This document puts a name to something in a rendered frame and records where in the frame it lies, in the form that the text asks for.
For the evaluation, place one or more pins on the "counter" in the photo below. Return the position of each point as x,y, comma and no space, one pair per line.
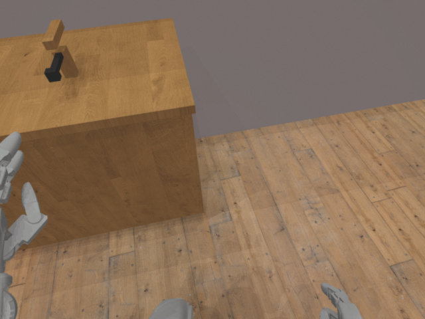
111,145

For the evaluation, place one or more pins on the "robot left thigh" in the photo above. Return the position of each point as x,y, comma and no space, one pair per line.
173,308

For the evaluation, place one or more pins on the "robot left hand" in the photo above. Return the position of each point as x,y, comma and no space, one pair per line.
26,227

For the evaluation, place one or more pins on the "tap lever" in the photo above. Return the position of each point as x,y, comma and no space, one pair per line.
53,73

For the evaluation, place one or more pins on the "robot right hand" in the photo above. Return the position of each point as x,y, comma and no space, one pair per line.
345,309

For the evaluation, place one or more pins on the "left robot forearm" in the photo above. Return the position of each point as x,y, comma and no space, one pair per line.
8,304

